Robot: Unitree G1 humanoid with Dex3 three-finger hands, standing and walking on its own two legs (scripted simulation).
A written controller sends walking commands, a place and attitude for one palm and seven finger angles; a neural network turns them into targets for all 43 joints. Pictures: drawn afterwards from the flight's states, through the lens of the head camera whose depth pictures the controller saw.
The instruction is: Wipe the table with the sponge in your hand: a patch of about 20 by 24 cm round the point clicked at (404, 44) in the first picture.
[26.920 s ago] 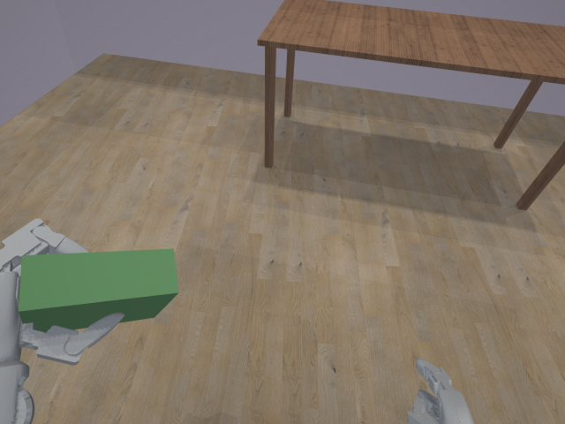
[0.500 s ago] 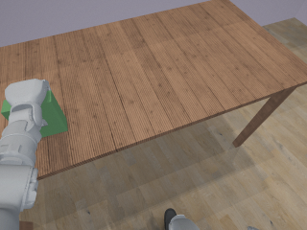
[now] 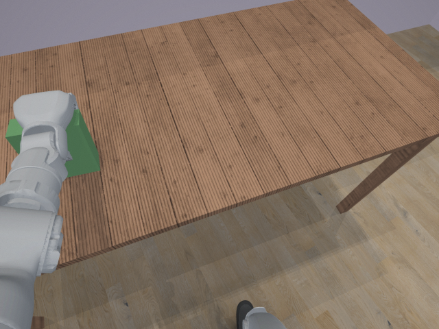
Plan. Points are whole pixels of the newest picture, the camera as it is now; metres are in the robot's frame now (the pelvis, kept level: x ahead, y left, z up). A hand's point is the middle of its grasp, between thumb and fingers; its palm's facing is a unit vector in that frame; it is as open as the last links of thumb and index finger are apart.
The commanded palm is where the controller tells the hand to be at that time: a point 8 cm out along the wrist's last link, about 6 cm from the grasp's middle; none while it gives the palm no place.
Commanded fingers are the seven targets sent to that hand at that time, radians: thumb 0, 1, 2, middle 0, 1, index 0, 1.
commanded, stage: slide across to the middle lane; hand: left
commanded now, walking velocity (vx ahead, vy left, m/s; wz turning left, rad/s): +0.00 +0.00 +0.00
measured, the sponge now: (63, 155) +0.45 +0.31 -0.01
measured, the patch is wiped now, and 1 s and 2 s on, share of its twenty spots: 0.30 0.55 0.65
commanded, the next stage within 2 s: wipe back along the middle lane in 0.72 s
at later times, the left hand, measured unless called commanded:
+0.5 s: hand (77, 121) +0.50 +0.27 +0.05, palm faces -0.11 +0.03 -0.99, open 9.6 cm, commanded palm +0.48 +0.25 +0.10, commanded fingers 0.00 0.10 1.30 -1.20 -1.60 -1.20 -1.60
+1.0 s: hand (102, 122) +0.49 +0.22 +0.05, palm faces -0.08 +0.03 -1.00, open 9.6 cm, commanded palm +0.47 +0.20 +0.09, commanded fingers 0.00 0.10 1.30 -1.20 -1.60 -1.20 -1.60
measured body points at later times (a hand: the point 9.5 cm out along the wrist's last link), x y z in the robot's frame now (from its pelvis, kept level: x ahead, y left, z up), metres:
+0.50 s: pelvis +0.03 +0.00 +0.01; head +0.12 +0.00 +0.45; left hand +0.50 +0.27 +0.10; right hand +0.08 -0.26 -0.13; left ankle -0.05 +0.08 -0.71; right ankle +0.08 -0.11 -0.71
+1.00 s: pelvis +0.03 +0.00 +0.01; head +0.10 -0.01 +0.46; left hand +0.49 +0.22 +0.10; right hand +0.08 -0.27 -0.13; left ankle -0.05 +0.08 -0.71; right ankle +0.08 -0.11 -0.71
